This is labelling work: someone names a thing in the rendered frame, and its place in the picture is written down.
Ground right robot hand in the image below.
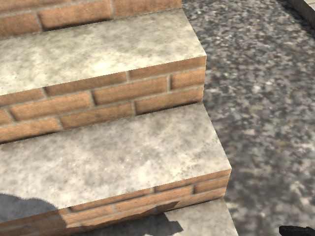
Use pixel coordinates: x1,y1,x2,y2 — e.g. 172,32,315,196
279,225,315,236

